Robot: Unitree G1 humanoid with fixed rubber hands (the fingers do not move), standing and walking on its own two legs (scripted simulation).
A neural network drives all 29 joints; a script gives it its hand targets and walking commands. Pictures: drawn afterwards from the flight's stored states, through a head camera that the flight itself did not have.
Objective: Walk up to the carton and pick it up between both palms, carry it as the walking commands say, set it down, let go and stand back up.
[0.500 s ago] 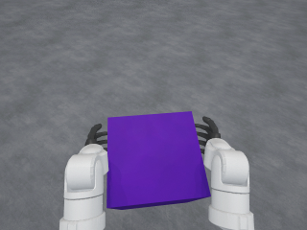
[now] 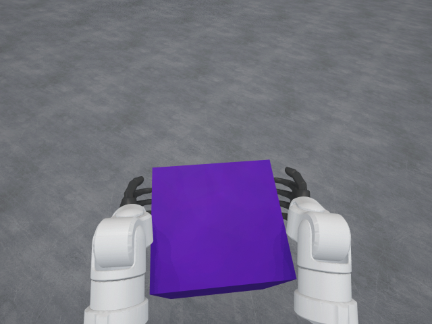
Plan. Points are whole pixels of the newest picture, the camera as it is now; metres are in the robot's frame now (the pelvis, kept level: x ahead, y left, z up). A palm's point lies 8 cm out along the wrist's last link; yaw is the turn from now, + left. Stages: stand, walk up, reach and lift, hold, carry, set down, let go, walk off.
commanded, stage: carry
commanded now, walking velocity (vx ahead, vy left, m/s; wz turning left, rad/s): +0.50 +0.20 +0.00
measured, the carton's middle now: (215, 236) +0.30 +0.00 -0.01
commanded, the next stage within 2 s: none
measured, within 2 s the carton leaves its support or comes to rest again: neither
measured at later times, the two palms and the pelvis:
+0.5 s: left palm (104, 97) +0.61 +0.27 +0.10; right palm (219, 90) +0.62 -0.01 +0.12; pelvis +0.32 +0.13 +0.02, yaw +1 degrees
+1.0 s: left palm (97, 47) +0.91 +0.38 +0.09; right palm (185, 42) +0.93 +0.09 +0.10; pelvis +0.62 +0.22 +0.01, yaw +2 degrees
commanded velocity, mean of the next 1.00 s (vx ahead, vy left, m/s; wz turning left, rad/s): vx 0.31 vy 0.12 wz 0.00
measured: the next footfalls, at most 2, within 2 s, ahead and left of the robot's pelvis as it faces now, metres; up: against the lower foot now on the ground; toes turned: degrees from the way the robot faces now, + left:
left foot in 0.22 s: +0.28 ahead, +0.18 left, +0.00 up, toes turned +8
right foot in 0.64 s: +0.49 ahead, +0.03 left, +0.00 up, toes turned -6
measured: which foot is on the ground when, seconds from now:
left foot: up 0.00-0.20, down 0.22-0.64, up 0.66-0.86, down 0.88-1.00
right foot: down 0.00-0.26, up 0.28-0.62, down 0.64-0.88, up 0.90-1.00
